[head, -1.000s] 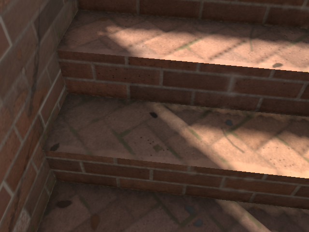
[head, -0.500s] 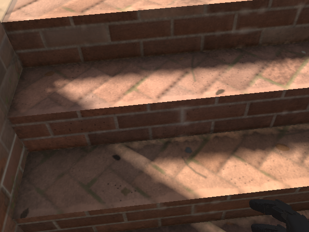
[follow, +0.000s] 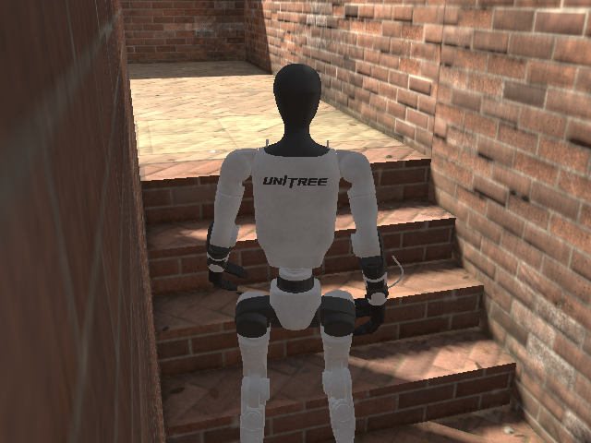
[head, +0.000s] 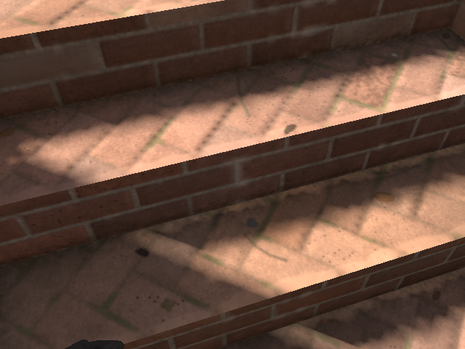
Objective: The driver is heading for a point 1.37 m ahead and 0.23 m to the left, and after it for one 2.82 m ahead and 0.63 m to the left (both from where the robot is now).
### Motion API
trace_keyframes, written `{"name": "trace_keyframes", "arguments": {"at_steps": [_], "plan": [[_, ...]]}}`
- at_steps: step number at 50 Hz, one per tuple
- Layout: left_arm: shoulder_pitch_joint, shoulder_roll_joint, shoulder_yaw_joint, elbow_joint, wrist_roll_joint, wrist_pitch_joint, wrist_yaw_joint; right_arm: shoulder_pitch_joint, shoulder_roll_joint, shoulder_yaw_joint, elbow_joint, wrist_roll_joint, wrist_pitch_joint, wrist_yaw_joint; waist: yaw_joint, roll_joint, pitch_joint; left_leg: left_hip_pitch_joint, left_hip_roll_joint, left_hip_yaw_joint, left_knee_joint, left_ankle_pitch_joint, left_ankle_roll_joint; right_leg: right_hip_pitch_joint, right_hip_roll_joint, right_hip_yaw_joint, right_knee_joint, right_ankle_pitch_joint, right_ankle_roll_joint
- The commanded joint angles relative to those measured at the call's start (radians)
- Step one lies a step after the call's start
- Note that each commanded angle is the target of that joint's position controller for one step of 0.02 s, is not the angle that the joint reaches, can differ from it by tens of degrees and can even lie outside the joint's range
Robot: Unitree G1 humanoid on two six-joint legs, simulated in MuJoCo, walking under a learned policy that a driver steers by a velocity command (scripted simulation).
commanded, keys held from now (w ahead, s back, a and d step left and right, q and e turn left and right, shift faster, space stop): no key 0.32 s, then w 0.68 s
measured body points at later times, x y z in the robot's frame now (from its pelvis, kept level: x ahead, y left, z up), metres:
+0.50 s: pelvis +0.01 -0.01 +0.01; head +0.01 +0.00 +0.46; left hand +0.08 +0.22 -0.13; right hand +0.18 -0.23 -0.09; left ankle -0.04 +0.13 -0.72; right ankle +0.02 -0.16 -0.72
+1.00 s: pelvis +0.13 +0.02 +0.03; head +0.18 +0.07 +0.47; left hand +0.02 +0.25 -0.13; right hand +0.47 -0.07 +0.04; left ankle +0.24 +0.16 -0.52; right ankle +0.02 -0.16 -0.72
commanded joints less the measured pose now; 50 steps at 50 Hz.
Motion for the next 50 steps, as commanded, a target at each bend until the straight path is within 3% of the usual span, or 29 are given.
{"name": "trace_keyframes", "arguments": {"at_steps": [1, 2, 4, 8, 9, 10, 12, 14, 19, 24, 26, 28, 29, 31, 33, 35, 37, 39, 40, 41, 42, 43, 44, 45, 46, 47, 48, 49, 50], "plan": [[-0.062, 0.052, 0.009, -0.045, -0.01, -0.014, -0.01, -0.101, -0.096, -0.017, -0.105, 0.016, -0.033, 0.017, 0.031, 0.024, 0.003, 0.054, 0.091, -0.216, -0.272, 0.056, 0.05, -0.02, -0.003, -0.042, -0.069, 0.053, 0.013], [-0.103, 0.068, 0.014, -0.072, -0.022, -0.019, -0.003, -0.105, -0.12, -0.029, -0.11, 0.012, -0.038, 0.003, 0.019, 0.036, 0.001, 0.131, 0.12, -0.258, -0.265, 0.192, 0.053, -0.087, -0.019, -0.034, -0.051, 0.091, 0.018], [-0.094, 0.064, 0.01, -0.072, -0.023, -0.027, 0.009, -0.104, -0.091, -0.026, -0.11, 0.021, -0.045, -0.004, 0.025, 0.063, -0.04, 0.213, 0.128, -0.243, -0.229, 0.369, 0.074, -0.107, -0.045, -0.04, -0.055, 0.131, 0.019], [-0.029, 0.077, 0.008, -0.038, -0.005, -0.025, 0.009, -0.068, -0.091, -0.032, -0.089, 0.01, -0.036, 0.008, 0.034, 0.062, -0.043, 0.225, 0.071, -0.139, -0.2, 0.484, 0.094, -0.034, -0.039, -0.079, -0.086, 0.2, 0.0], [0.059, 0.006, 0.003, -0.023, 0.0, 0.035, 0.009, -0.088, -0.091, -0.036, -0.093, 0.009, -0.029, -0.154, 0.083, -0.009, -0.11, 0.175, 0.219, -0.189, -0.189, 0.987, 0.126, 0.09, -0.035, -0.073, -0.079, 0.218, -0.045], [0.083, -0.006, 0.006, -0.018, 0.006, 0.061, 0.018, -0.111, -0.103, -0.03, -0.109, 0.015, -0.019, -0.197, 0.09, 0.005, -0.12, 0.187, 0.209, -0.166, -0.143, 1.082, 0.127, 0.125, -0.025, -0.077, -0.092, 0.18, -0.049], [0.099, -0.007, 0.008, -0.021, 0.01, 0.073, 0.031, -0.156, -0.09, -0.026, -0.13, 0.009, -0.008, -0.218, 0.094, 0.095, -0.111, 0.169, 0.165, -0.122, -0.118, 1.008, 0.104, 0.14, -0.029, -0.08, -0.114, 0.228, -0.056], [0.109, 0.0, 0.011, -0.015, 0.018, 0.076, 0.035, -0.151, -0.074, -0.025, -0.138, 0.01, 0.004, -0.217, 0.079, 0.127, -0.107, 0.161, 0.147, -0.092, -0.117, 0.908, 0.097, 0.141, -0.036, -0.086, -0.133, 0.257, -0.06], [0.129, -0.015, 0.012, 0.002, 0.043, 0.06, 0.049, -0.143, -0.048, -0.03, -0.124, -0.008, 0.014, -0.219, 0.056, 0.076, -0.041, 0.097, 0.104, -0.058, -0.172, 0.362, 0.076, 0.099, -0.027, -0.092, -0.206, 0.163, -0.077], [0.202, 0.003, 0.036, -0.001, 0.046, 0.05, 0.039, -0.144, -0.115, -0.069, -0.087, -0.013, 0.025, -0.205, 0.057, 0.083, 0.035, 0.013, 0.1, -0.112, -0.238, -0.203, 0.141, -0.011, 0.025, -0.134, -0.138, -0.158, -0.13], [0.211, 0.012, 0.042, -0.014, 0.042, 0.047, 0.035, -0.161, -0.125, -0.077, -0.084, -0.016, 0.02, -0.198, 0.059, 0.061, 0.061, -0.023, 0.104, -0.123, -0.219, -0.27, 0.163, -0.046, 0.018, -0.123, -0.132, -0.215, -0.153], [0.251, 0.015, 0.046, -0.023, 0.038, 0.031, 0.053, -0.221, -0.148, -0.086, -0.091, -0.03, 0.024, -0.185, 0.072, 0.005, 0.095, -0.115, 0.084, -0.103, -0.202, -0.275, 0.165, -0.011, 0.005, -0.089, -0.144, -0.249, -0.177], [0.278, 0.02, 0.05, -0.021, 0.039, 0.026, 0.057, -0.233, -0.137, -0.084, -0.086, -0.03, 0.019, -0.182, 0.084, -0.02, 0.085, -0.139, 0.072, -0.081, -0.168, -0.23, 0.165, 0.025, -0.011, -0.051, -0.169, -0.263, -0.192], [0.346, 0.051, 0.065, -0.011, 0.04, 0.019, 0.062, -0.245, -0.097, -0.073, -0.072, -0.028, 0.001, -0.175, 0.109, -0.137, 0.055, -0.188, 0.025, 0.011, -0.033, -0.061, 0.153, 0.136, -0.066, 0.069, -0.257, -0.245, -0.23], [0.485, 0.1, 0.084, 0.022, 0.046, 0.002, 0.06, -0.189, -0.1, -0.08, -0.042, -0.049, -0.018, -0.164, 0.14, -0.26, -0.01, -0.268, -0.009, 0.075, 0.151, -0.063, 0.139, 0.308, -0.155, 0.247, -0.336, -0.174, -0.301], [0.52, 0.109, 0.09, 0.038, 0.044, -0.003, 0.059, -0.208, -0.08, -0.077, -0.036, -0.048, -0.042, -0.146, 0.17, -0.236, 0.016, -0.367, -0.009, 0.093, 0.28, -0.054, 0.14, 0.38, -0.196, 0.325, -0.37, -0.004, -0.362], [0.48, 0.095, 0.084, 0.043, 0.061, -0.016, 0.065, -0.255, -0.05, -0.071, -0.053, -0.023, -0.068, -0.137, 0.164, -0.219, 0.015, -0.384, -0.011, 0.09, 0.514, -0.091, 0.112, 0.328, -0.227, 0.284, -0.358, 0.32, -0.417], [0.392, 0.12, 0.092, 0.029, 0.086, -0.033, 0.064, -0.294, -0.057, -0.081, -0.104, -0.002, -0.073, -0.16, 0.149, -0.201, 0.009, -0.539, 0.004, -0.001, 0.864, -0.307, 0.076, 0.325, -0.277, 0.259, -0.316, 0.559, -0.451], [0.404, 0.126, 0.094, 0.039, 0.094, -0.043, 0.067, -0.349, -0.055, -0.08, -0.152, -0.006, -0.065, -0.178, 0.166, -0.177, -0.013, -0.704, 0.0, -0.072, 1.103, -0.423, 0.074, 0.384, -0.325, 0.282, -0.298, 0.55, -0.461], [0.683, 0.113, 0.059, 0.189, 0.005, 0.013, 0.042, -0.414, -0.154, -0.047, -0.188, -0.034, -0.029, -0.108, 0.305, -0.043, -0.017, -0.998, -0.004, -0.303, 1.569, -0.663, 0.103, 0.489, -0.594, 0.635, -0.328, 0.744, -0.525], [0.804, 0.092, 0.045, 0.347, 0.044, 0.024, 0.018, -0.387, 0.003, 0.001, -0.23, -0.049, -0.005, -0.086, 0.256, -0.071, 0.033, -1.553, -0.008, -0.328, 1.902, -0.701, 0.161, 0.814, -0.646, 0.617, -0.318, 0.663, -0.528], [0.664, 0.168, 0.098, 0.211, 0.146, -0.052, 0.056, -0.62, 0.108, -0.001, -0.322, -0.019, -0.045, -0.196, 0.286, -0.132, -0.034, -1.576, -0.054, -0.32, 1.848, -0.654, 0.191, 0.961, -0.481, 0.273, -0.275, 0.376, -0.372], [0.608, 0.137, 0.079, 0.234, 0.122, -0.078, 0.056, -0.686, 0.085, 0.009, -0.362, -0.036, -0.072, -0.205, 0.256, -0.06, -0.032, -1.505, -0.021, -0.259, 1.763, -0.607, 0.207, 0.835, -0.42, 0.192, -0.338, 0.171, -0.287], [0.45, 0.099, 0.066, 0.225, 0.091, -0.085, 0.044, -0.745, 0.043, 0.009, -0.408, -0.025, -0.081, -0.196, 0.173, -0.009, 0.081, -1.307, 0.006, -0.149, 1.535, -0.512, 0.198, 0.516, -0.34, 0.055, -0.5, 0.012, -0.233], [0.348, 0.091, 0.054, 0.221, 0.044, -0.073, 0.043, -0.743, 0.038, 0.025, -0.439, -0.032, -0.06, -0.181, 0.091, 0.02, 0.14, -0.984, 0.052, -0.036, 1.225, -0.353, 0.184, 0.131, -0.253, -0.041, -0.671, -0.095, -0.201], [0.263, 0.123, 0.048, 0.2, -0.005, -0.058, 0.066, -0.637, 0.032, 0.028, -0.444, -0.032, -0.019, -0.162, 0.012, 0.004, 0.11, -0.609, 0.073, 0.034, 1.021, -0.162, 0.18, -0.141, -0.215, -0.098, -0.828, 0.02, -0.233], [0.227, 0.141, 0.044, 0.165, -0.04, -0.046, 0.071, -0.52, 0.04, 0.037, -0.419, 0.014, 0.01, -0.153, -0.017, -0.02, 0.068, -0.139, 0.01, 0.177, 0.765, -0.144, 0.164, -0.385, -0.163, -0.157, -0.896, 0.196, -0.295], [0.229, 0.18, 0.047, 0.133, -0.063, -0.056, 0.065, -0.298, 0.001, -0.004, -0.279, 0.022, 0.024, -0.158, -0.068, -0.016, -0.098, 0.171, -0.108, 0.263, 0.781, 0.009, 0.145, -0.321, -0.112, -0.226, -0.645, 0.959, -0.326], [0.179, 0.268, 0.081, 0.121, -0.036, -0.064, 0.049, 0.034, -0.031, -0.037, -0.164, 0.009, 0.027, -0.176, -0.212, -0.159, -0.3, 0.26, -0.133, 0.178, 0.779, 0.043, 0.144, -0.118, -0.154, -0.203, -0.334, 1.61, -0.29]]}}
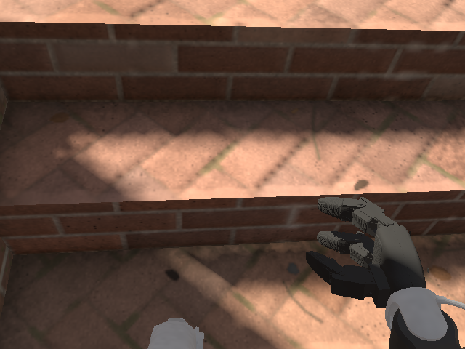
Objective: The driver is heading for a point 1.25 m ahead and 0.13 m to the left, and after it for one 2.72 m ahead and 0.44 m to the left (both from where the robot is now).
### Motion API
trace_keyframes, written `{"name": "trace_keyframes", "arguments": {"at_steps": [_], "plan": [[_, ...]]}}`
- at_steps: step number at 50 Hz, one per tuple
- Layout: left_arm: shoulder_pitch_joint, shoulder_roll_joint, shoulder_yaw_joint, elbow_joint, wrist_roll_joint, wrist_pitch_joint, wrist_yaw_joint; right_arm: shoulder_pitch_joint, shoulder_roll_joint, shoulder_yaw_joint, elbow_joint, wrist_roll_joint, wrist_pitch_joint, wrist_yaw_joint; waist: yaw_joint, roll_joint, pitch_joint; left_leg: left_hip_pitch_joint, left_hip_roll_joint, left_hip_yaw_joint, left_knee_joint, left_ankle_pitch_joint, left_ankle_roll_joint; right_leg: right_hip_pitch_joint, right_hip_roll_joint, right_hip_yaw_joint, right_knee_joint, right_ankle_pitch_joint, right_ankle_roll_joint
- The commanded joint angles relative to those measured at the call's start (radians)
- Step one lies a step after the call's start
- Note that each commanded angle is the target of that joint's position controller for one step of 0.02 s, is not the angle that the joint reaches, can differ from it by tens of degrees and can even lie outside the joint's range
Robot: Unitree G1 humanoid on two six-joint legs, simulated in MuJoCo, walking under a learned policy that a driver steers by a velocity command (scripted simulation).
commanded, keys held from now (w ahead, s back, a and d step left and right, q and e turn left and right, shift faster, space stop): w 0.82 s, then no key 0.02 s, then q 0.16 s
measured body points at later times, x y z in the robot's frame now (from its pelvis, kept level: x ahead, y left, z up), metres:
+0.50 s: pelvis +0.21 +0.03 +0.19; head +0.24 +0.04 +0.64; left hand +0.46 +0.16 +0.12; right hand +0.10 -0.17 +0.06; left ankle +0.12 +0.14 -0.56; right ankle +0.37 -0.10 -0.22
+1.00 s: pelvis +0.48 -0.04 +0.38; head +0.49 -0.04 +0.83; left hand +0.41 +0.16 +0.23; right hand +0.73 -0.19 +0.31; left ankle +0.61 +0.10 -0.07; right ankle +0.41 -0.11 -0.37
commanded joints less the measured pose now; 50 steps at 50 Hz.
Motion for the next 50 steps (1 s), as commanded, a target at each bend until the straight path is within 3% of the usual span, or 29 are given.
{"name": "trace_keyframes", "arguments": {"at_steps": [1, 2, 4, 5, 8, 10, 15, 16, 17, 18, 19, 22, 23, 24, 25, 26, 27, 28, 31, 32, 33, 35, 36, 38, 39, 40, 42, 46, 50], "plan": [[-0.255, 0.281, 0.072, -0.146, -0.016, -0.026, -0.015, 0.731, -0.253, -0.116, 0.199, -0.022, 0.022, -0.027, -0.415, 0.033, -0.399, 1.043, -0.129, -0.058, -0.479, 0.038, -0.024, -0.38, -0.02, 0.021, 0.612, 1.308, -0.126], [-0.275, 0.097, 0.048, -0.208, -0.006, -0.027, -0.05, 0.743, -0.426, -0.157, 0.241, -0.064, 0.018, -0.051, -0.335, 0.562, -0.396, 1.095, 0.133, -0.672, -1.021, 0.031, 0.008, -0.574, 0.221, 0.158, 1.0, 0.208, -0.061], [-0.106, -0.057, 0.012, -0.212, 0.09, -0.002, -0.064, 0.467, -0.388, -0.17, 0.278, -0.021, -0.003, -0.032, -0.117, 0.425, -0.445, 1.026, 0.23, -1.012, -1.242, -0.529, 0.04, -0.793, 0.291, 0.395, 1.648, 0.074, -0.06], [-0.157, -0.055, 0.009, -0.247, 0.114, 0.004, -0.07, 0.37, -0.289, -0.151, 0.331, -0.008, 0.001, -0.015, -0.057, 0.35, -0.227, 0.888, 0.165, -0.874, -1.157, -0.567, 0.045, -0.92, 0.241, 0.264, 1.716, 0.107, -0.075], [-0.271, -0.15, -0.029, -0.287, 0.123, 0.048, -0.055, 0.371, -0.073, -0.1, 0.465, -0.026, -0.039, 0.0, -0.017, 0.275, -0.044, 0.684, 0.114, -0.496, -1.032, -0.19, 0.023, -1.076, 0.204, 0.179, 1.918, 0.073, -0.111], [-0.335, -0.19, -0.053, -0.332, 0.108, 0.066, -0.044, 0.457, -0.087, -0.108, 0.528, -0.031, -0.069, 0.019, -0.006, 0.204, 0.009, 0.701, 0.114, -0.403, -1.088, -0.064, 0.026, -1.206, 0.17, 0.178, 1.989, 0.042, -0.122], [-0.487, -0.166, -0.053, -0.378, 0.064, 0.097, -0.02, 0.527, -0.131, -0.103, 0.512, -0.012, -0.096, -0.004, -0.036, 0.147, 0.109, 0.683, 0.197, -0.354, -1.281, 0.006, 0.105, -1.395, 0.144, 0.088, 2.189, -0.012, -0.062], [-0.485, -0.1, -0.088, -0.331, -0.027, 0.07, -0.051, 0.541, -0.119, -0.062, 0.582, -0.176, -0.064, 0.112, -0.062, 0.336, 0.263, 0.642, 0.204, -0.379, -1.297, -0.076, 0.139, -1.708, 0.161, 0.234, 2.345, 0.027, -0.217], [-0.479, -0.101, -0.094, -0.334, -0.009, 0.043, -0.064, 0.631, -0.092, -0.044, 0.625, -0.197, -0.039, 0.147, -0.066, 0.216, 0.205, 0.763, 0.249, -0.404, -1.302, -0.052, 0.143, -1.834, 0.15, 0.236, 2.322, 0.054, -0.266], [-0.571, -0.201, -0.078, -0.416, 0.055, 0.057, -0.009, 0.647, -0.221, -0.131, 0.528, 0.007, -0.091, 0.046, -0.056, 0.159, 0.103, 0.886, 0.251, -0.321, -1.363, -0.091, 0.068, -1.646, 0.164, 0.125, 2.281, -0.115, -0.143], [-0.674, -0.185, -0.089, -0.469, 0.067, 0.064, -0.005, 0.644, -0.208, -0.107, 0.543, 0.023, -0.101, 0.015, -0.07, 0.076, 0.134, 0.806, 0.197, -0.268, -1.413, -0.091, 0.041, -1.569, 0.103, 0.048, 2.073, -0.124, -0.099], [-0.718, -0.179, -0.081, -0.539, 0.039, 0.125, -0.03, 0.721, -0.201, -0.118, 0.549, 0.02, -0.089, -0.051, -0.107, 0.12, 0.109, 0.862, 0.236, -0.245, -1.611, 0.033, 0.09, -1.427, 0.005, -0.076, 1.881, -0.073, -0.054], [-0.874, -0.102, -0.116, -0.559, 0.016, 0.147, -0.08, 0.903, -0.168, -0.055, 0.716, -0.168, -0.053, 0.126, -0.144, 0.408, -0.027, 0.838, 0.275, -0.207, -1.558, 0.207, 0.1, -1.572, -0.037, -0.009, 1.898, 0.014, -0.21], [-0.836, -0.106, -0.11, -0.541, 0.045, 0.181, -0.107, 0.93, -0.138, -0.044, 0.754, -0.154, -0.021, 0.192, -0.128, 0.344, -0.031, 0.954, 0.281, -0.144, -1.582, 0.368, 0.134, -1.572, -0.027, -0.046, 1.884, -0.009, -0.264], [-0.683, -0.171, -0.083, -0.478, 0.042, 0.124, -0.059, 0.831, -0.144, -0.122, 0.6, 0.004, -0.062, 0.016, -0.164, 0.157, -0.008, 1.184, 0.202, -0.082, -1.611, 0.295, 0.11, -1.393, -0.002, -0.168, 1.67, -0.205, -0.172], [-0.722, -0.219, -0.104, -0.479, 0.028, 0.092, -0.054, 0.839, -0.132, -0.099, 0.611, 0.012, -0.072, -0.031, -0.178, 0.134, 0.002, 1.123, 0.2, -0.051, -1.599, 0.582, 0.1, -1.219, 0.001, -0.165, 1.519, -0.257, -0.152], [-0.935, -0.121, -0.129, -0.567, 0.039, 0.139, -0.103, 0.867, -0.136, -0.02, 0.728, -0.124, -0.049, 0.171, -0.058, 0.389, -0.136, 0.928, 0.296, -0.06, -1.59, 1.321, 0.198, -1.094, 0.08, -0.158, 1.471, -0.351, -0.211], [-0.534, -0.179, -0.086, -0.446, 0.034, 0.103, -0.059, 0.694, -0.229, -0.125, 0.542, -0.001, -0.08, -0.003, -0.024, 0.136, -0.13, 1.129, 0.248, 0.104, -1.427, 1.561, 0.078, -0.798, 0.092, -0.237, 1.268, -0.325, -0.171], [-0.227, -0.077, -0.037, -0.321, 0.005, 0.073, -0.004, 0.724, -0.359, -0.148, 0.565, 0.043, -0.117, 0.004, 0.118, 0.383, -0.342, 1.117, 0.28, 0.016, -0.907, 1.984, 0.06, -0.305, 0.188, -0.078, 0.933, -0.362, -0.165], [-0.085, 0.126, -0.004, -0.322, 0.048, 0.133, -0.036, 0.869, -0.118, -0.102, 0.63, -0.162, -0.055, 0.251, 0.179, 0.131, -0.44, 0.482, 0.035, -0.168, -0.549, 1.336, 0.113, 0.023, -0.013, 0.667, 0.523, -0.132, -0.428], [-0.052, 0.189, 0.067, -0.217, 0.045, 0.106, -0.005, 0.633, -0.219, -0.171, 0.443, 0.005, -0.112, 0.144, 0.1, 0.031, -0.434, 0.456, -0.087, -0.19, -0.03, 0.518, 0.009, 0.01, -0.202, 1.062, 0.205, -0.718, -0.301], [-0.302, 0.071, 0.033, -0.163, 0.011, 0.037, -0.017, 0.458, -0.094, -0.143, 0.293, -0.049, -0.126, 0.079, -0.065, 0.083, -0.179, 0.317, -0.042, -0.181, 0.457, 0.557, -0.025, -0.324, -0.173, 0.873, 0.189, -0.793, -0.223], [-0.147, -0.008, -0.017, -0.097, 0.035, 0.025, -0.079, 0.441, -0.082, -0.104, 0.411, -0.033, -0.059, 0.128, 0.055, 0.052, 0.143, -0.026, -0.153, -0.416, 0.659, 0.706, 0.047, -0.481, -0.138, 0.818, 0.245, -0.507, -0.305], [-0.204, -0.066, -0.041, -0.031, 0.107, 0.025, -0.135, 0.493, -0.047, -0.079, 0.377, -0.039, -0.013, 0.143, -0.112, 0.207, 0.032, -0.16, -0.128, -0.402, 0.687, 0.751, 0.128, -0.467, -0.142, 0.577, 0.302, -0.132, -0.248], [-0.184, -0.098, -0.018, 0.031, 0.035, -0.011, -0.043, 0.441, 0.052, -0.057, 0.25, -0.056, -0.048, 0.06, -0.189, 0.145, -0.035, 0.007, -0.072, -0.231, 0.666, 0.467, 0.067, -0.349, -0.122, 0.297, 0.273, -0.18, -0.129], [-0.189, -0.097, -0.037, 0.049, 0.027, -0.042, -0.02, 0.405, 0.057, -0.039, 0.24, -0.048, -0.047, 0.034, -0.197, 0.163, 0.025, -0.008, -0.056, -0.199, 0.561, 0.389, 0.038, -0.437, -0.095, 0.202, 0.226, -0.142, -0.108], [-0.307, -0.082, -0.051, -0.013, 0.148, -0.002, -0.104, 0.381, -0.082, -0.063, 0.289, -0.02, 0.015, 0.13, -0.192, 0.096, 0.036, -0.223, -0.1, -0.212, 0.791, 0.462, 0.144, -0.558, -0.06, 0.212, 0.179, -0.154, -0.186], [-0.061, 0.017, -0.058, 0.058, 0.193, -0.008, -0.112, 0.19, -0.093, -0.032, 0.189, 0.004, 0.022, 0.131, -0.132, 0.073, -0.108, -0.271, -0.047, -0.034, 0.484, 0.646, 0.117, -0.405, -0.005, -0.023, 0.135, 0.133, -0.095], [-0.182, 0.202, -0.038, -0.012, 0.079, -0.027, -0.144, 0.091, -0.192, -0.037, 0.15, 0.005, 0.111, 0.145, -0.218, -0.027, -0.235, 0.274, -0.091, 0.209, 0.049, 0.403, 0.01, -0.47, -0.094, -0.114, 0.05, 1.48, -0.189]]}}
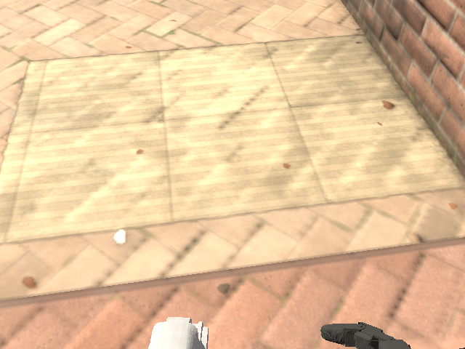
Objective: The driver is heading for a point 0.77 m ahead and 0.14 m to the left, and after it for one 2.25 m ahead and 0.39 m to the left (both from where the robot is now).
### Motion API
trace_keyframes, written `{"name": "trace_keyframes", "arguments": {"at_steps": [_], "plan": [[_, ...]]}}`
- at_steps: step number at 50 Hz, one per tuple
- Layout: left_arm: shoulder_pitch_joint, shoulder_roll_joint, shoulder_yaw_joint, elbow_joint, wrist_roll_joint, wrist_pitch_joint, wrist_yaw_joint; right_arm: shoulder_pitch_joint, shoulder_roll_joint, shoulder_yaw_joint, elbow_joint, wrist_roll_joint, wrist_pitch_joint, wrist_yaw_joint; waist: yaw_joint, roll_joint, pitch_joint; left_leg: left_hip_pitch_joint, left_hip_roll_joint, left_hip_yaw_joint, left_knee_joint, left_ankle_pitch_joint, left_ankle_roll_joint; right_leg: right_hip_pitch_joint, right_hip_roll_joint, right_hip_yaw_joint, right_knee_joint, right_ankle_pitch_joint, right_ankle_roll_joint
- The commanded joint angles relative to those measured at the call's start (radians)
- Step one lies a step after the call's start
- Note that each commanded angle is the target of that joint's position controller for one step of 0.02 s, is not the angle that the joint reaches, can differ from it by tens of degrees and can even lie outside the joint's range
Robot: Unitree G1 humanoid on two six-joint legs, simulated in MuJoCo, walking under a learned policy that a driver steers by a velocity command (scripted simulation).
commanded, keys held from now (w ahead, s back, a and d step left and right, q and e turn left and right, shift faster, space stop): q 0.70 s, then no key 0.02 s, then w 0.28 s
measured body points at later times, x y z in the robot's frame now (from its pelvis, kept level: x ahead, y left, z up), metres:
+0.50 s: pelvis +0.17 -0.03 +0.17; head +0.16 -0.04 +0.61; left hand +0.36 +0.25 +0.12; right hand +0.36 -0.25 +0.06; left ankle +0.14 +0.10 -0.56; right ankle +0.21 -0.12 -0.55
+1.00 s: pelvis +0.23 -0.03 +0.18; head +0.25 -0.05 +0.63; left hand +0.10 +0.13 +0.04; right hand +0.45 -0.16 +0.04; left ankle +0.17 +0.13 -0.27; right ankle +0.21 -0.12 -0.56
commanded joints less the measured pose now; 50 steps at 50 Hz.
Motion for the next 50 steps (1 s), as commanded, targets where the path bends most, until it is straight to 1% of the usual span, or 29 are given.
{"name": "trace_keyframes", "arguments": {"at_steps": [1, 3, 4, 5, 6, 7, 8, 9, 10, 11, 14, 16, 18, 20, 23, 24, 25, 26, 27, 28, 29, 31, 32, 33, 35, 38, 40, 46, 50], "plan": [[-0.113, 0.345, 0.057, -0.089, -0.067, -0.065, -0.012, -0.03, -0.161, -0.029, -0.097, -0.016, 0.066, 0.017, -0.15, -0.124, -0.108, 0.588, -0.059, 0.161, -0.416, -0.13, -0.064, -0.117, -0.239, 0.008, -0.042, 1.878, -0.153], [-0.176, 0.323, 0.07, -0.118, -0.101, -0.067, -0.007, 0.159, -0.186, -0.051, -0.029, -0.066, 0.072, -0.008, -0.16, -0.157, -0.146, 0.552, -0.151, 0.206, -0.829, -0.249, -0.085, 0.285, -0.301, 0.049, 0.155, 2.096, -0.182], [-0.139, 0.287, 0.075, -0.104, -0.066, -0.048, -0.015, 0.325, -0.23, -0.079, 0.048, -0.058, 0.069, -0.037, -0.155, -0.09, -0.184, 0.728, -0.16, 0.076, -1.006, -0.121, -0.047, 0.256, -0.261, 0.046, 0.358, 2.011, -0.151], [-0.069, 0.216, 0.059, -0.127, -0.004, -0.025, -0.044, 0.555, -0.306, -0.102, 0.149, -0.037, 0.083, -0.068, -0.128, 0.106, -0.408, 1.189, -0.042, -0.322, -1.006, 0.401, 0.116, -0.1, -0.202, 0.097, 0.649, 1.583, -0.1], [-0.143, 0.194, 0.087, -0.126, -0.052, 0.006, -0.071, 0.599, -0.298, -0.1, 0.116, -0.102, 0.077, -0.056, -0.188, 0.351, -0.398, 1.178, 0.185, -0.812, -1.426, 0.25, 0.266, -0.361, 0.061, 0.203, 1.169, 0.25, -0.018], [-0.16, 0.148, 0.076, -0.125, -0.103, 0.034, -0.062, 0.541, -0.26, -0.11, 0.178, -0.112, 0.037, -0.035, -0.152, 0.201, -0.151, 1.09, 0.192, -0.823, -1.417, -0.236, 0.155, -0.718, 0.092, 0.41, 1.464, 0.214, -0.051], [-0.249, 0.122, 0.066, -0.165, -0.095, 0.035, -0.021, 0.431, -0.221, -0.104, 0.206, -0.08, -0.016, -0.032, -0.092, 0.212, -0.004, 1.008, 0.137, -0.713, -1.389, -0.427, 0.079, -0.908, 0.08, 0.397, 1.547, 0.178, -0.066], [-0.275, 0.114, 0.056, -0.189, -0.05, 0.029, 0.025, 0.317, -0.139, -0.08, 0.216, -0.05, -0.067, -0.037, -0.023, 0.129, -0.039, 1.01, 0.09, -0.62, -1.389, -0.351, 0.072, -0.905, 0.065, 0.4, 1.53, 0.153, -0.063], [-0.334, 0.088, 0.041, -0.235, -0.031, 0.026, 0.051, 0.267, -0.092, -0.063, 0.248, -0.027, -0.117, -0.042, 0.024, 0.085, -0.029, 0.965, 0.056, -0.519, -1.371, -0.295, 0.052, -0.878, 0.049, 0.383, 1.502, 0.135, -0.067], [-0.367, 0.066, 0.027, -0.262, -0.029, 0.019, 0.077, 0.189, -0.047, -0.05, 0.256, -0.031, -0.139, -0.051, 0.047, 0.057, -0.009, 0.902, 0.015, -0.406, -1.381, -0.257, 0.014, -0.851, 0.026, 0.346, 1.467, 0.062, -0.071], [-0.444, 0.161, 0.045, -0.311, -0.072, -0.016, 0.125, 0.142, -0.139, -0.065, 0.149, -0.055, -0.145, -0.064, 0.001, 0.069, -0.079, 0.919, 0.004, -0.285, -1.425, 0.119, -0.007, -0.777, 0.009, 0.234, 1.271, 0.012, 0.075], [-0.506, 0.164, 0.042, -0.359, -0.097, -0.017, 0.114, 0.129, -0.246, -0.099, 0.085, -0.09, -0.126, -0.07, -0.012, 0.101, -0.094, 0.81, 0.022, -0.272, -1.478, 0.295, -0.002, -0.589, 0.026, 0.11, 1.183, -0.107, 0.156], [-0.373, 0.191, 0.067, -0.329, -0.084, -0.037, 0.11, 0.109, -0.28, -0.108, 0.036, -0.077, -0.143, -0.079, 0.032, 0.149, -0.082, 0.696, 0.034, -0.287, -1.503, 0.439, 0.001, -0.323, 0.03, 0.096, 1.185, -0.013, 0.172], [-0.431, 0.19, 0.061, -0.386, -0.07, -0.026, 0.116, 0.131, -0.31, -0.117, 0.016, -0.051, -0.151, -0.09, 0.026, 0.118, -0.044, 0.849, 0.089, -0.356, -1.453, 0.54, 0.024, -0.35, 0.012, 0.121, 1.048, -0.07, 0.178], [-0.383, 0.143, 0.04, -0.419, -0.072, 0.025, 0.15, 0.106, -0.272, -0.126, -0.014, -0.019, -0.17, -0.091, 0.025, 0.13, -0.026, 1.103, 0.14, -0.451, -1.362, 0.63, 0.031, -0.285, -0.016, 0.168, 0.454, -0.043, 0.166], [-0.342, 0.14, 0.045, -0.407, -0.096, 0.028, 0.148, 0.108, -0.284, -0.137, -0.004, -0.006, -0.152, -0.079, 0.034, 0.141, -0.01, 1.168, 0.127, -0.479, -1.347, 0.565, 0.055, -0.22, 0.027, 0.114, 0.19, 0.106, 0.157], [-0.332, 0.155, 0.057, -0.394, -0.107, 0.019, 0.154, 0.162, -0.285, -0.143, 0.014, -0.018, -0.131, -0.06, 0.013, 0.146, -0.006, 1.197, 0.1, -0.496, -1.332, 0.463, 0.063, -0.157, 0.061, 0.084, 0.051, 0.216, 0.133], [-0.303, 0.183, 0.073, -0.388, -0.111, -0.008, 0.163, 0.27, -0.211, -0.126, 0.056, -0.052, -0.116, -0.047, -0.014, 0.087, -0.088, 1.146, 0.026, -0.439, -1.158, 0.281, -0.029, 0.005, -0.038, 0.184, 0.073, 0.469, 0.036], [-0.355, 0.327, 0.103, -0.427, -0.103, -0.021, 0.154, 0.457, -0.095, -0.101, 0.038, -0.081, -0.11, -0.043, -0.137, -0.293, -0.255, 0.789, -0.144, -0.27, -0.835, -0.366, -0.19, 0.312, -0.351, 0.569, 0.173, 1.092, -0.346], [-0.364, 0.342, 0.132, -0.439, -0.052, -0.017, 0.139, 0.417, -0.227, -0.138, 0.069, -0.069, -0.093, -0.034, -0.052, -0.206, -0.195, 0.556, -0.163, -0.265, -0.335, -0.599, -0.276, 0.282, -0.497, 0.779, 0.125, 1.017, -0.434], [-0.359, 0.303, 0.119, -0.422, -0.044, -0.017, 0.117, 0.341, -0.257, -0.146, 0.074, -0.045, -0.077, -0.038, -0.036, -0.037, -0.127, 0.48, -0.17, -0.277, 0.006, -0.453, -0.265, 0.146, -0.435, 0.671, 0.13, 0.798, -0.347], [-0.484, 0.083, 0.028, -0.454, -0.025, 0.033, 0.072, 0.176, -0.265, -0.144, 0.027, -0.002, -0.055, -0.079, -0.025, 0.033, -0.067, 0.382, -0.187, -0.27, 0.083, -0.188, -0.219, -0.014, -0.272, 0.367, 0.108, 0.508, -0.199], [-0.455, 0.046, 0.01, -0.451, -0.042, 0.029, 0.072, 0.114, -0.248, -0.132, 0.004, -0.022, -0.058, -0.091, -0.017, 0.094, -0.046, 0.344, -0.135, -0.275, -0.069, -0.137, -0.213, 0.026, -0.235, 0.3, 0.083, 0.369, -0.161], [-0.429, 0.05, 0.011, -0.45, -0.066, 0.019, 0.086, 0.075, -0.218, -0.119, -0.013, -0.038, -0.061, -0.09, -0.009, 0.048, -0.064, 0.348, -0.102, -0.236, -0.125, -0.161, -0.221, 0.059, -0.202, 0.262, 0.07, 0.311, -0.161], [-0.376, 0.098, 0.022, -0.452, -0.072, 0.0, 0.104, 0.072, -0.21, -0.111, 0.01, -0.035, -0.069, -0.084, 0.014, -0.014, -0.068, 0.332, -0.083, -0.216, -0.118, -0.165, -0.253, 0.073, -0.199, 0.249, 0.049, 0.243, -0.172], [-0.273, 0.113, 0.019, -0.416, -0.078, -0.002, 0.065, 0.123, -0.238, -0.106, 0.083, -0.043, -0.07, -0.072, 0.046, -0.086, -0.037, 0.318, -0.061, -0.192, -0.063, -0.1, -0.269, -0.016, -0.225, 0.293, -0.025, -0.089, -0.212], [-0.18, 0.141, 0.03, -0.357, -0.055, 0.0, 0.045, 0.133, -0.255, -0.109, 0.112, -0.049, -0.069, -0.08, 0.073, -0.058, 0.051, 0.173, -0.061, -0.225, -0.036, -0.063, -0.224, 0.013, -0.276, 0.362, -0.081, -0.288, -0.238], [-0.047, 0.02, -0.012, -0.206, -0.03, -0.044, 0.024, 0.06, -0.177, -0.086, 0.114, -0.077, -0.031, -0.085, 0.071, -0.033, 0.056, -0.052, -0.011, -0.244, 0.123, 0.027, -0.092, 0.154, -0.293, 0.319, -0.088, -0.152, -0.238], [0.119, -0.035, -0.028, -0.063, -0.004, -0.053, 0.027, -0.036, -0.101, -0.045, 0.089, -0.083, -0.017, -0.085, 0.101, -0.042, 0.089, -0.336, 0.046, -0.235, 0.246, -0.076, -0.02, 0.343, -0.346, 0.335, -0.109, -0.116, -0.25]]}}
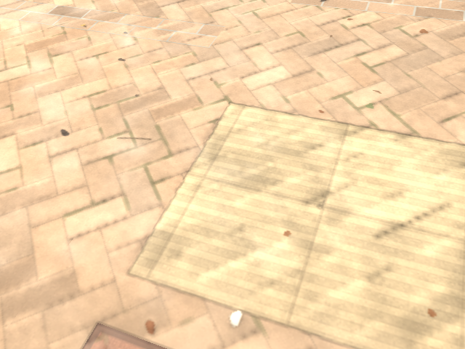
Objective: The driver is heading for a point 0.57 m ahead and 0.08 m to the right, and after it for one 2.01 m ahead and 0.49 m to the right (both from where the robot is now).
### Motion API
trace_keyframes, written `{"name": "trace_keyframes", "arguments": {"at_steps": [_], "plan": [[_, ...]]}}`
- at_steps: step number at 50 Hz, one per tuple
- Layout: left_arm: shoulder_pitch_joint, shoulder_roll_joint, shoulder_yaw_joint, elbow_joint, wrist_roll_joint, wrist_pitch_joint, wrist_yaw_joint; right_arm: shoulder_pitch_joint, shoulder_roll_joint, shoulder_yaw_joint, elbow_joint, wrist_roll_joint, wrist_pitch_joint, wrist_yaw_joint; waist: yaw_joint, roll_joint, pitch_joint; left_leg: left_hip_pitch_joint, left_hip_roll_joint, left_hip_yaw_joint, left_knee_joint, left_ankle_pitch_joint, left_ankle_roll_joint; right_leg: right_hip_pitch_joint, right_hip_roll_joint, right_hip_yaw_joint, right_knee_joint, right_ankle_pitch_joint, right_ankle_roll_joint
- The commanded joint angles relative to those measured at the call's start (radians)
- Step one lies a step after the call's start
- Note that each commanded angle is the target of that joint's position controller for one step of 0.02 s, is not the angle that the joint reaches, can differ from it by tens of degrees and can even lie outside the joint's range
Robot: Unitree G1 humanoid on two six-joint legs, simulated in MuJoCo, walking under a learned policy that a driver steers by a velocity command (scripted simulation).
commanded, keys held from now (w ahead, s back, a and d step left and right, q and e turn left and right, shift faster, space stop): w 0.12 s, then w+e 0.88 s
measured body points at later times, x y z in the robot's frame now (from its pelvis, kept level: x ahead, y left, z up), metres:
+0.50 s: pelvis +0.25 +0.11 +0.10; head +0.26 +0.09 +0.55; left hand +0.33 +0.36 -0.03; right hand +0.28 -0.13 -0.06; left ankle +0.28 +0.20 -0.55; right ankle +0.13 -0.03 -0.38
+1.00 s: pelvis +0.48 +0.00 +0.17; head +0.49 +0.00 +0.62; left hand +0.74 +0.14 +0.06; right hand +0.40 -0.21 +0.02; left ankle +0.33 +0.22 -0.48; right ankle +0.48 -0.09 -0.55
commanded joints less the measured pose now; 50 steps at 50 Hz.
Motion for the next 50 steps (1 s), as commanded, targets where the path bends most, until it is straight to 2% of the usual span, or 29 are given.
{"name": "trace_keyframes", "arguments": {"at_steps": [1, 3, 5, 7, 8, 10, 12, 15, 16, 17, 18, 19, 20, 21, 23, 25, 27, 29, 31, 33, 37, 39, 42, 44, 46, 47, 48, 49, 50], "plan": [[0.152, -0.006, -0.018, 0.077, 0.02, -0.018, -0.001, -0.211, 0.023, 0.029, -0.116, -0.002, -0.011, -0.001, 0.018, -0.138, 0.125, -0.6, 0.056, -0.032, 0.138, -0.068, 0.065, 0.466, -0.365, 0.392, -0.199, -0.048, -0.235], [0.185, -0.014, -0.025, 0.138, 0.047, -0.017, 0.005, -0.236, 0.064, 0.057, -0.121, 0.007, -0.012, 0.012, 0.004, -0.124, 0.162, -0.702, 0.081, 0.009, 0.244, -0.11, 0.11, 0.466, -0.361, 0.36, -0.218, -0.034, -0.218], [0.148, -0.006, -0.021, 0.159, 0.073, -0.021, -0.011, -0.351, 0.03, 0.062, -0.166, 0.013, -0.01, 0.028, -0.013, -0.066, 0.161, -0.532, 0.159, 0.13, -0.071, -0.047, 0.152, 0.316, -0.304, 0.222, -0.307, -0.035, -0.176], [0.163, -0.012, -0.026, 0.165, 0.041, -0.015, -0.022, -0.496, 0.033, 0.068, -0.223, 0.005, 0.036, 0.052, -0.016, -0.12, 0.12, -0.267, 0.219, 0.303, -0.24, -0.015, 0.128, 0.084, -0.265, 0.156, -0.375, 0.045, -0.179], [0.204, -0.005, -0.03, 0.21, 0.017, -0.007, -0.041, -0.677, 0.031, 0.086, -0.283, 0.003, 0.058, 0.064, 0.002, -0.144, 0.156, -0.127, 0.201, 0.259, -0.354, -0.33, 0.121, -0.066, -0.299, 0.199, -0.466, 0.016, -0.177], [0.149, 0.045, -0.03, 0.161, -0.014, -0.026, -0.047, -0.561, 0.032, 0.076, -0.215, -0.014, 0.045, 0.081, -0.049, -0.197, 0.148, 0.092, 0.141, 0.327, -0.381, -0.323, 0.111, -0.07, -0.306, 0.158, -0.466, 0.157, -0.178], [0.172, 0.129, -0.01, 0.153, -0.034, -0.035, -0.036, -0.503, 0.032, 0.068, -0.178, -0.023, 0.02, 0.095, -0.085, -0.249, 0.11, 0.144, 0.061, 0.361, -0.555, -0.443, 0.095, 0.175, -0.301, 0.14, -0.387, 0.62, -0.172], [0.12, 0.223, 0.045, 0.126, -0.041, -0.052, -0.018, -0.248, 0.038, 0.07, -0.105, 0.009, -0.026, 0.091, -0.183, -0.311, -0.083, 0.535, -0.002, 0.265, -0.726, -0.294, 0.071, 0.291, -0.273, 0.116, -0.076, 1.406, -0.094], [0.2, 0.179, 0.044, 0.125, -0.004, -0.064, -0.024, -0.142, -0.03, 0.059, -0.092, 0.03, -0.03, 0.074, -0.184, -0.16, -0.193, 0.896, 0.079, 0.052, -0.789, -0.275, 0.118, -0.061, -0.221, 0.174, 0.143, 1.345, -0.072], [0.151, 0.137, 0.039, 0.091, -0.001, -0.067, -0.029, 0.077, -0.129, 0.022, -0.043, 0.007, -0.021, 0.059, -0.274, -0.02, -0.266, 1.162, 0.15, -0.185, -1.047, -0.389, 0.152, -0.293, -0.135, 0.264, 0.377, 0.987, -0.08], [0.087, 0.028, 0.033, 0.067, -0.002, -0.053, -0.051, 0.288, -0.226, -0.019, 0.06, -0.017, -0.041, 0.05, -0.281, 0.194, -0.254, 1.199, 0.288, -0.495, -1.41, -0.441, 0.187, -0.5, -0.014, 0.355, 0.814, 0.284, -0.066], [0.083, 0.051, 0.059, 0.097, -0.042, -0.044, -0.048, 0.343, -0.231, -0.032, 0.09, 0.01, -0.083, 0.049, -0.273, 0.18, -0.216, 1.053, 0.34, -0.667, -1.52, -0.559, 0.157, -0.538, 0.024, 0.504, 1.348, 0.315, -0.043], [0.026, 0.042, 0.065, 0.082, -0.053, -0.049, -0.037, 0.238, -0.197, -0.018, 0.083, 0.038, -0.116, 0.04, -0.215, 0.203, -0.086, 0.886, 0.323, -0.546, -1.493, -0.649, 0.12, -0.621, 0.009, 0.521, 1.568, 0.336, -0.056], [-0.044, 0.04, 0.065, 0.052, -0.054, -0.061, -0.026, 0.14, -0.143, -0.018, 0.105, 0.054, -0.132, 0.042, -0.156, 0.065, -0.005, 0.838, 0.321, -0.412, -1.464, -0.477, 0.138, -0.689, 0.019, 0.465, 1.691, 0.284, -0.07], [-0.159, 0.046, 0.061, 0.001, -0.054, -0.049, -0.01, 0.071, 0.016, 0.015, 0.151, 0.033, -0.124, 0.045, -0.081, -0.084, -0.007, 0.828, 0.37, -0.308, -1.466, -0.194, 0.091, -0.759, -0.03, 0.45, 1.696, 0.289, -0.105], [-0.212, 0.04, 0.065, -0.007, -0.046, -0.022, 0.0, 0.027, 0.087, 0.023, 0.154, 0.013, -0.123, 0.035, -0.026, -0.11, 0.054, 0.777, 0.361, -0.165, -1.5, -0.066, 0.048, -0.764, -0.067, 0.42, 1.546, 0.247, -0.118], [-0.27, 0.042, 0.072, -0.031, -0.059, -0.015, -0.002, -0.024, 0.092, 0.016, 0.117, -0.006, -0.135, 0.021, 0.0, -0.085, 0.1, 0.707, 0.324, 0.037, -1.607, -0.035, 0.018, -0.683, -0.099, 0.371, 1.424, 0.163, -0.119], [-0.34, 0.053, 0.072, -0.076, -0.034, -0.013, -0.012, -0.073, 0.094, 0.015, 0.093, -0.01, -0.163, -0.001, 0.009, -0.016, 0.139, 0.695, 0.28, 0.192, -1.722, -0.009, 0.017, -0.632, -0.129, 0.347, 1.224, 0.208, -0.117], [-0.42, 0.114, 0.086, -0.114, -0.043, -0.014, -0.023, -0.034, 0.033, 0.006, 0.083, -0.011, -0.183, -0.011, -0.028, 0.001, 0.1, 0.83, 0.248, 0.32, -1.762, 0.143, 0.021, -0.614, -0.145, 0.312, 0.969, 0.264, -0.071], [-0.5, 0.084, 0.075, -0.131, -0.066, -0.005, -0.03, 0.067, -0.039, -0.015, 0.102, -0.042, -0.184, -0.007, -0.081, -0.012, 0.09, 0.948, 0.23, 0.435, -1.801, 0.302, 0.007, -0.529, -0.142, 0.207, 0.722, 0.242, -0.025], [-0.594, 0.063, 0.079, -0.151, -0.071, 0.019, -0.021, 0.246, -0.079, -0.037, 0.158, -0.027, -0.186, 0.018, -0.132, 0.009, 0.165, 1.203, 0.303, 0.428, -1.836, 0.42, 0.034, -0.51, -0.106, 0.173, 0.475, 0.269, 0.0], [-0.609, 0.062, 0.086, -0.155, -0.057, 0.025, -0.006, 0.279, -0.077, -0.046, 0.161, 0.001, -0.175, 0.013, -0.141, 0.01, 0.176, 1.356, 0.333, 0.424, -1.818, 0.499, 0.044, -0.512, -0.081, 0.168, 0.375, 0.193, 0.013], [-0.634, 0.076, 0.104, -0.166, -0.056, 0.015, 0.006, 0.299, -0.06, -0.059, 0.151, 0.001, -0.154, 0.0, -0.134, 0.005, 0.183, 1.474, 0.363, 0.444, -1.76, 0.615, 0.05, -0.465, -0.033, 0.141, 0.303, 0.086, 0.002], [-0.591, 0.113, 0.121, -0.16, -0.073, -0.004, 0.02, 0.256, -0.071, -0.067, 0.127, 0.006, -0.142, -0.009, -0.087, -0.009, 0.161, 1.457, 0.338, 0.49, -1.659, 0.674, 0.031, -0.318, 0.029, 0.119, 0.172, 0.169, -0.037], [-0.454, 0.222, 0.161, -0.148, -0.065, -0.024, 0.067, 0.322, -0.041, -0.064, 0.084, -0.004, -0.154, -0.028, -0.112, -0.066, -0.006, 1.216, 0.251, 0.519, -1.443, 0.627, -0.091, 0.119, 0.045, 0.189, 0.315, 0.507, -0.148], [-0.247, 0.238, 0.163, -0.122, -0.068, -0.01, 0.092, 0.334, -0.02, -0.047, 0.045, 0.003, -0.168, -0.037, -0.047, -0.124, -0.161, 0.941, 0.173, 0.47, -1.248, 0.355, -0.181, 0.476, -0.039, 0.394, 0.322, 0.467, -0.235], [-0.025, 0.251, 0.171, -0.059, -0.059, 0.008, 0.107, 0.209, -0.026, -0.048, 0.007, -0.015, -0.161, -0.011, 0.046, -0.197, -0.181, 0.691, 0.036, 0.408, -1.005, -0.366, -0.234, 0.684, -0.148, 0.653, 0.106, 0.394, -0.295], [0.033, 0.306, 0.197, -0.017, -0.062, -0.007, 0.109, 0.152, -0.018, -0.053, -0.012, -0.005, -0.151, 0.032, 0.066, -0.149, -0.101, 0.486, 0.015, 0.209, -0.831, -0.444, -0.202, 0.731, -0.203, 0.782, 0.002, 0.338, -0.277], [0.011, 0.293, 0.208, 0.002, -0.065, -0.018, 0.103, 0.067, -0.057, -0.067, -0.024, -0.016, -0.149, 0.041, 0.085, -0.118, 0.045, 0.385, 0.049, 0.116, -0.716, -0.375, -0.169, 0.603, -0.186, 0.72, -0.039, 0.323, -0.23]]}}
